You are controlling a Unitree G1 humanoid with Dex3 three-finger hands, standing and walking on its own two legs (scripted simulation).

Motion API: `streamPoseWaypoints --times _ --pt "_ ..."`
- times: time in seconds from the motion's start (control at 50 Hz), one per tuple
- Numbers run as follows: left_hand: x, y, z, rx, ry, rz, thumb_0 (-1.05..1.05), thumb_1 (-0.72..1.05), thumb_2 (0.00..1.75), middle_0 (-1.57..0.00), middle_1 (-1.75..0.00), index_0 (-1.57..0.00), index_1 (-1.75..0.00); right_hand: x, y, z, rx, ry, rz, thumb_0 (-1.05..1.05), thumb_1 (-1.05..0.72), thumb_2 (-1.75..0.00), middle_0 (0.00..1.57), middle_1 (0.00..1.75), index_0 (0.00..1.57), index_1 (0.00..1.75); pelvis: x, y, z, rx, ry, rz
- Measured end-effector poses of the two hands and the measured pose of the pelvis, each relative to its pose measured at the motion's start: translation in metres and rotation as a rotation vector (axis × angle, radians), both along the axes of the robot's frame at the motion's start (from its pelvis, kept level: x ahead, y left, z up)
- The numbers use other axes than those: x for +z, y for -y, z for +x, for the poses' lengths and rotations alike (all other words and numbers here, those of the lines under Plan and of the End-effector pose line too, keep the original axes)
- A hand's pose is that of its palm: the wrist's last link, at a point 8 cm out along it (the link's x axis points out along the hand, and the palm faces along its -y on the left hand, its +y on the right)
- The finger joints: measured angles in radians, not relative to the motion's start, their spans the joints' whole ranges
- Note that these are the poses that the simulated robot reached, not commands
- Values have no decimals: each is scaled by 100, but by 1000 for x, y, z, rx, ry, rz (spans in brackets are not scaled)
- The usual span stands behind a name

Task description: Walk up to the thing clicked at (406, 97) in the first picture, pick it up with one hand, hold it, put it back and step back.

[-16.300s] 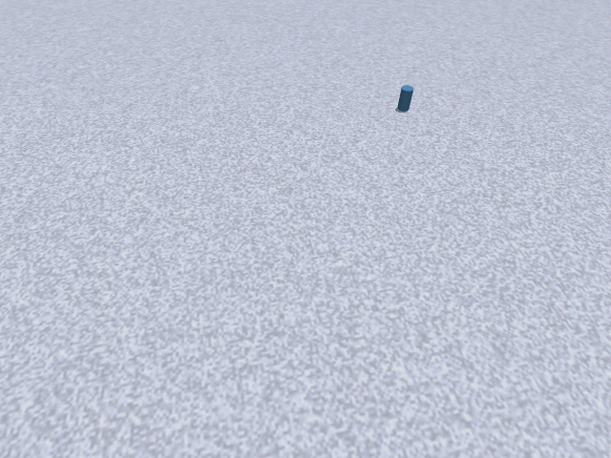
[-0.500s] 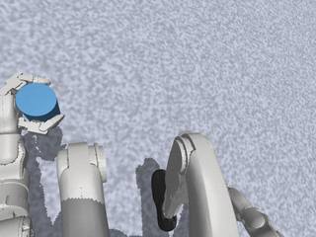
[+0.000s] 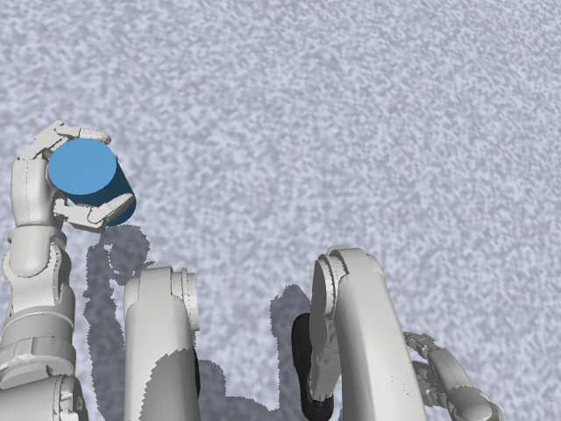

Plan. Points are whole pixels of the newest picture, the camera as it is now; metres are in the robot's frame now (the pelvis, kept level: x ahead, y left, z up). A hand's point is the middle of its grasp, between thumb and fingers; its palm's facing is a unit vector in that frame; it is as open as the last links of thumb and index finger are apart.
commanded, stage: settle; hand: left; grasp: from the side
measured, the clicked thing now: (98, 187) +0.43 +0.23 -0.08
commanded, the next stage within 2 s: lift in 0.46 s
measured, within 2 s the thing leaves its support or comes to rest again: neither
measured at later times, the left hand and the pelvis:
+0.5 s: hand (80, 174) +0.43 +0.23 -0.03, palm faces +0.11 -0.99 -0.07, open 9.8 cm; pelvis +0.00 +0.00 +0.02, yaw +2 degrees
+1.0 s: hand (59, 162) +0.41 +0.23 +0.04, palm faces +0.10 -0.99 -0.06, open 9.8 cm; pelvis +0.00 +0.00 +0.06, yaw +3 degrees
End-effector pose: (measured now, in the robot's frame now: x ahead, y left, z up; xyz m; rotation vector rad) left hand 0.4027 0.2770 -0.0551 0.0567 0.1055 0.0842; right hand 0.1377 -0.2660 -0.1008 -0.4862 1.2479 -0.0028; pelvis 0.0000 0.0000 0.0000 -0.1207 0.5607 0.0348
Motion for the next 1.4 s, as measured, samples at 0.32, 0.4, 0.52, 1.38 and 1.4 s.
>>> streamPoseWaypoints --times 0.32,0.4,0.52,1.38,1.4 --pt "28 -8 -7 20 3 32 -3 -33 102 -70 -95 -75 -97 10 -4 4 -6 34 19 0 -92 -91 20 30 21 30 17 1 -2 15 -12 21" --pt "33 -7 -4 28 0 17 -3 -33 102 -70 -95 -75 -97 10 -6 -1 -14 30 30 0 -92 -91 20 30 21 30 19 1 -3 16 -12 24" --pt "34 -3 -2 24 -7 8 -3 -33 102 -70 -95 -75 -97 11 -4 -9 -30 22 36 0 -92 -91 20 30 21 30 21 1 -3 18 -15 29" --pt "221 8 -43 16 6 19 -2 -34 104 -69 -96 -75 -98 148 -22 42 -115 239 96 1 -92 -90 20 30 21 30 156 -2 14 34 18 52" --pt "230 8 -44 21 9 18 -2 -34 104 -69 -96 -75 -98 154 -23 44 -118 247 100 1 -91 -90 20 30 21 30 162 -2 16 35 25 53"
